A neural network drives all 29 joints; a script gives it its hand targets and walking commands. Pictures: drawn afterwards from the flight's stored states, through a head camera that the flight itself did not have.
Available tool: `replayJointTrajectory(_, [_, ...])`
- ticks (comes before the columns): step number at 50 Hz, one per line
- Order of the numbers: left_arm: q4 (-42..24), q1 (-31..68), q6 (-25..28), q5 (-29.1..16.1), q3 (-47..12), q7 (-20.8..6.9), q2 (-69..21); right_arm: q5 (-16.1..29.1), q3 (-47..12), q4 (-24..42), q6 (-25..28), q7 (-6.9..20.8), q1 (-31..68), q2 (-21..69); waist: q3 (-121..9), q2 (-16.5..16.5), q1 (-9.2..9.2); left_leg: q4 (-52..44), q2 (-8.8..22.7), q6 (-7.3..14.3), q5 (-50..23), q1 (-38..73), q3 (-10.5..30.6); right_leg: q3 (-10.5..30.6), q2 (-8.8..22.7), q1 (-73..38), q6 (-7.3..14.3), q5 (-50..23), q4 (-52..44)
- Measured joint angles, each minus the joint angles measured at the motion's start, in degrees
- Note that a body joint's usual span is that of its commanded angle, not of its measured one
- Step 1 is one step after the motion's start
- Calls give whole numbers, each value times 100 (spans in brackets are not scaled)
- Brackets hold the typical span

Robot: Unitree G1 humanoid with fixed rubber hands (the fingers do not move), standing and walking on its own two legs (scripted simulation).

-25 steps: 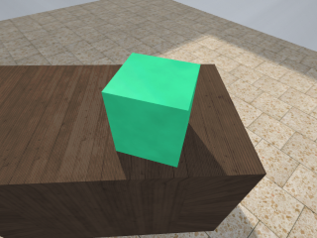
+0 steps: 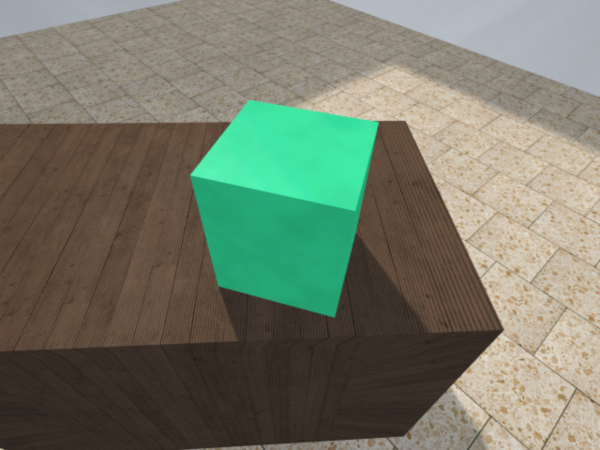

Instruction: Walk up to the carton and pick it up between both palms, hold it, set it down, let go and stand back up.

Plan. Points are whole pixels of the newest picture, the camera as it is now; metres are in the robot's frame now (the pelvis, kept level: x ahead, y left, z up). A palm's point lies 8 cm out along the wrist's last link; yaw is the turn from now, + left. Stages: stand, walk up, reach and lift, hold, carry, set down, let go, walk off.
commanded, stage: stand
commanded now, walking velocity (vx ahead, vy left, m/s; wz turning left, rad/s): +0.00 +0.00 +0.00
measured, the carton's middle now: (292, 210) +0.47 +0.02 +0.05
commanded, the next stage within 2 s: none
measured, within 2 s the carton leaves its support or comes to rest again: neither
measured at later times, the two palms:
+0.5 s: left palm out of the picture +0.05 +0.26 -0.12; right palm out of the picture +0.03 -0.26 -0.12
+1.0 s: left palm out of the picture +0.04 +0.26 -0.12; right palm out of the picture +0.03 -0.26 -0.12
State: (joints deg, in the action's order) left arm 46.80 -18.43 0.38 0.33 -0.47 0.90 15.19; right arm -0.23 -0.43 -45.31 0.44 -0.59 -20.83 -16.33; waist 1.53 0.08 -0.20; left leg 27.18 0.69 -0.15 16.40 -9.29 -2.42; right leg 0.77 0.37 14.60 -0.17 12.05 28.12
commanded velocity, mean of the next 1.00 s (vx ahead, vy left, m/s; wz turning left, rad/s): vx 0.00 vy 0.00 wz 0.00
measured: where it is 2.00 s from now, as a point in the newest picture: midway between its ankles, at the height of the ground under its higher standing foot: outside the picture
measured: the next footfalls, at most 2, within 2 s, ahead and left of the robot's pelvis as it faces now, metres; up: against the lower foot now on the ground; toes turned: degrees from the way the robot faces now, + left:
none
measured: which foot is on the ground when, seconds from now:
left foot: down 0.00-1.00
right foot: down 0.00-1.00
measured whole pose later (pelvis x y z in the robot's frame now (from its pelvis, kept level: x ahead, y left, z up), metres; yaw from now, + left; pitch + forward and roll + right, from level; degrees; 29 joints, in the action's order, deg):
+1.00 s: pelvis +0.00 +0.00 +0.00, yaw +0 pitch -1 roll +0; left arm 51.2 -18.2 0.5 0.3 -0.5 1.5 14.2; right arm 0.1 -0.1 -49.8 0.3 -1.3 -20.2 -15.3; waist 1.4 0.3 -0.1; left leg 25.5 0.7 -0.1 15.9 -8.3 -2.7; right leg 1.1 0.3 13.8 -0.3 11.5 26.6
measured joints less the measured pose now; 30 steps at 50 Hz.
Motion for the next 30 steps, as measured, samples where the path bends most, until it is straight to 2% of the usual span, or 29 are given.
replayJointTrajectory(30, [259,23,-9,-7,0,29,-35,5,4,-207,2,-35,-38,43,5,-9,-2,-100,4,-1,-28,64,-10,11,-7,-57,-5,-28,-93])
